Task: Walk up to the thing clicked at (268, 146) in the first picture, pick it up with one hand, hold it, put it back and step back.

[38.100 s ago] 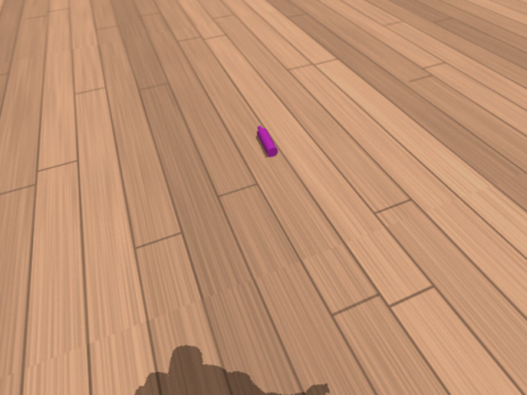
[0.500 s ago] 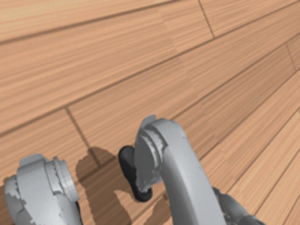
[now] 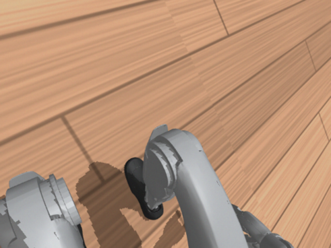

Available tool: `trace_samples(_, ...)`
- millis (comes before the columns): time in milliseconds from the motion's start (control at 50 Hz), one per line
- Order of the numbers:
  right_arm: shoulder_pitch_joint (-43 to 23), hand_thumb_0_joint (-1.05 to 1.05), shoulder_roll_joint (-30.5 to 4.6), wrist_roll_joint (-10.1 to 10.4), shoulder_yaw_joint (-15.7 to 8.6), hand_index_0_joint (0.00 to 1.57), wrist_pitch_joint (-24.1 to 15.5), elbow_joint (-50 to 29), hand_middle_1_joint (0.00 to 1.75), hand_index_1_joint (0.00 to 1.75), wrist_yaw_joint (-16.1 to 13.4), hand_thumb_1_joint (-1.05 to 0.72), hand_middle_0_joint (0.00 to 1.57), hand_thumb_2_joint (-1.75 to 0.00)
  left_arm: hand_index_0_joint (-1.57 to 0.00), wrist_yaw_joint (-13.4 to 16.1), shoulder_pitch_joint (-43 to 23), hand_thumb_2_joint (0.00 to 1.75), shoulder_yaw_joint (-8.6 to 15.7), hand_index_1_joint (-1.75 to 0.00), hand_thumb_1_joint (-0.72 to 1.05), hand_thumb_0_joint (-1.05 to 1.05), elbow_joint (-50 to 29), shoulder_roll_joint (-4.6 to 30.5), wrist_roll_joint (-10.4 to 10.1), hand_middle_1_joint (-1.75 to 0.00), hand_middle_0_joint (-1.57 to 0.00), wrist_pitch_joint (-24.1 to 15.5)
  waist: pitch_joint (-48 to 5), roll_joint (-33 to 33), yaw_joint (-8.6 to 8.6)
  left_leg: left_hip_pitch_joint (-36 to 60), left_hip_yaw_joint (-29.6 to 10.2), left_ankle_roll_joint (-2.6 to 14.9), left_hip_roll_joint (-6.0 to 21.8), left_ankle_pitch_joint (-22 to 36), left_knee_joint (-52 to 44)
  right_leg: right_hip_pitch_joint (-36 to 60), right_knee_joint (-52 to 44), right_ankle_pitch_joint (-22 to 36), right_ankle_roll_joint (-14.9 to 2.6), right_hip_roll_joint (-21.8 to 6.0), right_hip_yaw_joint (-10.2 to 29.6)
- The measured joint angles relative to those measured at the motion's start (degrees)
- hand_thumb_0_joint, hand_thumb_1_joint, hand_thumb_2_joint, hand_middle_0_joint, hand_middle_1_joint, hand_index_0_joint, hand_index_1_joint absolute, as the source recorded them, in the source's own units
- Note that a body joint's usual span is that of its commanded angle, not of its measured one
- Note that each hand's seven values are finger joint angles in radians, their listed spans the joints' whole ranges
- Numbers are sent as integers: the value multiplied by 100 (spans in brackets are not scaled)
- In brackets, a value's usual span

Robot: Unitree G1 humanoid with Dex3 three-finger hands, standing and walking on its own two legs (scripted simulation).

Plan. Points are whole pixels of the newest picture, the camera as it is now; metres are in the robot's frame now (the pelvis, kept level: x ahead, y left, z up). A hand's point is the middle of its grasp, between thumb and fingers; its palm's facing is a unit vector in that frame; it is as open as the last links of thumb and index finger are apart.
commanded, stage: open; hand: left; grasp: from above
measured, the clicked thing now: out of the picture +0.44 +0.42 -0.28
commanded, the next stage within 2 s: withdraw in 1.04 s
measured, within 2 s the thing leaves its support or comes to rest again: rests again in 0.38 s
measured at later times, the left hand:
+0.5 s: hand out of the picture +0.45 +0.39 -0.25, palm faces -0.46 -0.17 -0.87, open 11.8 cm
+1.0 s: hand out of the picture +0.45 +0.38 -0.25, palm faces -0.45 -0.17 -0.88, open 13.9 cm
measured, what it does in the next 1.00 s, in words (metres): stands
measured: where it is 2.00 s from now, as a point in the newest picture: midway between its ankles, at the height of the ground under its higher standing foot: (114, 222)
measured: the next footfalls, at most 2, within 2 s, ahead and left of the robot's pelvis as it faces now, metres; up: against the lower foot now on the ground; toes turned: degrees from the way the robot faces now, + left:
none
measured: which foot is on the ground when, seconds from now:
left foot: down 0.00-1.00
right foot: down 0.00-1.00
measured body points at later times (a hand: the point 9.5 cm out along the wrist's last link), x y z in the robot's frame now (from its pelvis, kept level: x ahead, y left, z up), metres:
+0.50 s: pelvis +0.00 +0.00 +0.00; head +0.29 +0.15 +0.31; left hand +0.47 +0.39 -0.20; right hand +0.07 -0.26 -0.05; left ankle +0.06 +0.11 -0.28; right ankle +0.13 -0.11 -0.28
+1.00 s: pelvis +0.00 +0.00 +0.00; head +0.29 +0.15 +0.31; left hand +0.47 +0.39 -0.19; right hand +0.06 -0.26 -0.04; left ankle +0.06 +0.11 -0.28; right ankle +0.13 -0.11 -0.28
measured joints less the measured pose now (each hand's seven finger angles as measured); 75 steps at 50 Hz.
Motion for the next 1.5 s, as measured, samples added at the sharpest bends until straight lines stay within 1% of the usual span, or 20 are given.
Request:
trace_samples(120,-27,0,-4,3,64,20,-29,22,30,30,3,-90,21,-89,-73,57,-22,43,-24,-55,10,0,49,45,-55,-59,-70,-13,-1,-8,-8,-1,-24,4,3,-1,7,8,-13,10,14,8,-19)
trace_samples(260,-55,0,9,2,82,20,-55,22,30,30,1,-89,21,-89,-62,24,-32,51,-51,-61,10,0,13,73,-55,-65,-60,10,-15,-12,3,-9,-29,15,12,-9,11,6,-26,10,20,18,-23)
trace_samples(340,-103,0,18,-1,109,20,-49,43,30,30,13,-89,21,-89,-54,38,-53,57,-79,-67,3,0,19,117,-94,-70,-51,21,-34,3,-10,-10,-39,24,5,-15,12,20,-34,-1,33,15,-32)
trace_samples(440,-115,-1,50,3,105,20,-42,64,30,30,9,-89,21,-89,-43,-67,-36,64,-120,-74,-9,0,2,91,-166,-77,-41,62,-58,25,2,-14,-35,34,8,-12,4,27,-52,1,41,18,-31)
trace_samples(580,-116,-1,95,-6,186,20,27,51,30,30,20,-90,21,-89,-32,-129,5,75,-170,-84,-23,0,-28,59,-175,-86,-30,-7,-50,17,10,17,-39,32,5,14,-25,63,-81,22,37,15,-35)
trace_samples(680,-110,-1,93,-14,216,20,28,43,30,30,4,-89,21,-89,-24,-67,-11,82,-195,-90,-32,0,23,73,-121,-92,-23,-74,-65,9,2,22,-49,31,13,15,-18,63,-81,34,31,23,-43)
trace_samples(800,-109,-1,81,-15,184,20,-22,74,30,30,5,-89,21,-89,-16,45,-82,90,-250,-97,-41,0,27,74,-86,-99,-15,-70,-79,14,-8,6,-41,41,18,9,-12,46,-76,32,46,26,-36)
trace_samples(900,-104,-1,58,-2,165,20,-52,81,30,30,12,-89,21,-89,-11,43,-93,94,-227,-101,-46,0,59,86,-109,-102,-11,15,-82,35,-32,-30,-36,46,17,14,-12,17,-78,32,47,24,-33)
trace_samples(1020,-82,-1,52,-4,197,20,-44,68,30,30,24,-89,21,-89,-9,-78,-28,96,-122,-104,-49,0,-30,99,-177,-104,-9,97,-36,14,-45,-40,-27,36,14,42,-21,1,-73,52,38,17,-26)
trace_samples(1160,-67,0,40,-22,204,20,9,37,30,30,2,-89,21,-89,-9,-162,26,97,-90,-105,-49,0,-125,95,-206,-105,-8,33,6,29,-3,-32,-36,29,19,29,-26,1,-80,49,24,20,-34)
trace_samples(1200,-76,0,36,-20,206,20,20,36,30,30,-5,-89,21,-89,-9,-180,34,98,-79,-104,-50,0,-166,105,-187,-105,-8,5,9,28,3,-18,-39,23,20,14,-24,10,-76,38,24,20,-36)
trace_samples(1240,-75,0,40,-18,188,20,30,31,30,30,-15,-90,21,-89,-9,-205,37,98,-44,-104,-50,0,-258,111,-158,-105,-8,-21,5,24,13,-2,-40,18,19,1,-26,21,-74,25,21,18,-36)
trace_samples(1320,-35,0,40,-12,100,20,60,-13,30,30,-22,-90,21,-89,-9,-282,65,99,112,-104,-51,0,-601,109,-104,-104,-9,-5,-48,57,55,2,-43,9,9,-15,-43,28,-85,1,9,7,-40)
trace_samples(1380,45,0,38,19,-41,20,101,-33,30,30,4,-91,21,-89,-8,-398,137,100,157,-103,-52,0,-1033,-4,-165,-103,-9,97,-183,156,138,-24,-34,8,-7,-21,-81,15,-113,-26,1,-10,-35)
trace_samples(1440,152,0,53,97,-252,20,176,-27,30,30,56,-91,21,-90,-8,-651,315,100,188,-103,-53,0,-1669,-238,-297,-103,-9,232,-411,338,277,-60,5,11,-39,-13,-166,1,-169,-67,-12,-46,-9)
trace_samples(1500,225,0,84,206,-491,20,335,-5,30,30,118,-91,21,-90,-8,-1028,493,101,83,-102,-53,0,-2174,-496,-465,-102,-9,427,-699,561,431,-51,96,37,-61,-1,-301,16,-247,-114,-16,-84,62)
